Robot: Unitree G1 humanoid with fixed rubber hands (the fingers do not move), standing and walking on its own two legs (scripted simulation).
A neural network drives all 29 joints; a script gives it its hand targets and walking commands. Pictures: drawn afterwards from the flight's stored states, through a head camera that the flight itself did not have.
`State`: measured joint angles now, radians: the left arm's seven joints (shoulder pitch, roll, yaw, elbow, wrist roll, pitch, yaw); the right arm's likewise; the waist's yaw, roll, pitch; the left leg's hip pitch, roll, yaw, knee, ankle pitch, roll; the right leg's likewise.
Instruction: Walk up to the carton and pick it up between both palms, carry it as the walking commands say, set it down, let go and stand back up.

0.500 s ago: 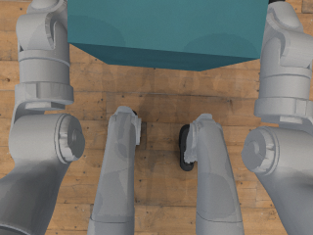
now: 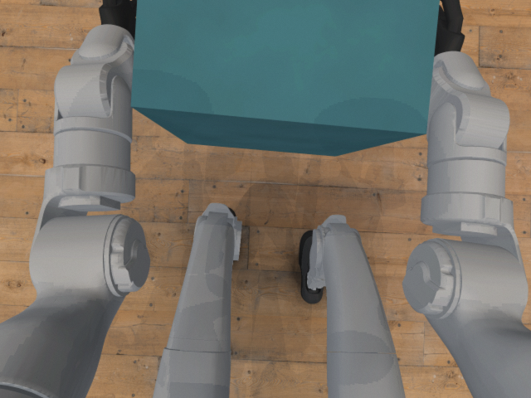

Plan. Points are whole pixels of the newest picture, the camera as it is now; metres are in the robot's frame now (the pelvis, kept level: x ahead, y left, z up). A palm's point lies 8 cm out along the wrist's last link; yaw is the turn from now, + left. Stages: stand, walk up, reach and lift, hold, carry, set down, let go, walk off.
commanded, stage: reach and lift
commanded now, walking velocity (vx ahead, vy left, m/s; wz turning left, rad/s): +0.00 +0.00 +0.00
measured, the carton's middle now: (275, 60) +0.53 +0.02 -0.09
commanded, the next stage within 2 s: none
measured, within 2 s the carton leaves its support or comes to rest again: neither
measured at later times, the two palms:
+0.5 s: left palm (74, 13) +0.49 +0.20 +0.06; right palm (487, 46) +0.48 -0.16 +0.05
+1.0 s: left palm out of the picture +0.46 +0.19 +0.15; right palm out of the picture +0.46 -0.18 +0.14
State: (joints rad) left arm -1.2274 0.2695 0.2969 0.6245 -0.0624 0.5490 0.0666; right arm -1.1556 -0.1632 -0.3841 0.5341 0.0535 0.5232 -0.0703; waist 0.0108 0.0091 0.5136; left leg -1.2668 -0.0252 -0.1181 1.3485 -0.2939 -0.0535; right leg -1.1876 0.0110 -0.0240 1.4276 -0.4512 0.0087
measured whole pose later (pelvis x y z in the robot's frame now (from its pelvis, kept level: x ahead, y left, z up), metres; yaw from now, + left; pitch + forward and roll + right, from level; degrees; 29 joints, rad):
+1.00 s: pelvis +0.12 -0.02 +0.14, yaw +2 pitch +10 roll +1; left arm -0.51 0.06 0.36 0.60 0.18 0.54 -0.13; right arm -0.43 0.08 -0.37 0.50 -0.16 0.53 0.04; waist 0.00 -0.03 -0.11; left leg -0.63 -0.01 -0.11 0.64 -0.20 -0.05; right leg -0.57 0.00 -0.01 0.74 -0.36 -0.01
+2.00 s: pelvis +0.13 -0.02 +0.16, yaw +2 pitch -1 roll +1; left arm -0.33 0.03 0.29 0.29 0.18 0.76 -0.13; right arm -0.34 0.06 -0.27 0.32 -0.16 0.73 0.08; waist -0.02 -0.03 -0.05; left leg -0.29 0.00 -0.11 0.45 -0.14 -0.05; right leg -0.22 0.00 0.00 0.55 -0.30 -0.02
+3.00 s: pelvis +0.12 -0.02 +0.16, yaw +2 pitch -2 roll +1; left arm -0.27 0.01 0.28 0.18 0.18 0.79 -0.13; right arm -0.25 0.07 -0.24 0.23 -0.16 0.72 0.10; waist -0.01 -0.03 -0.04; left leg -0.28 0.00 -0.11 0.43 -0.12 -0.05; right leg -0.22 0.00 0.00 0.54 -0.28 -0.02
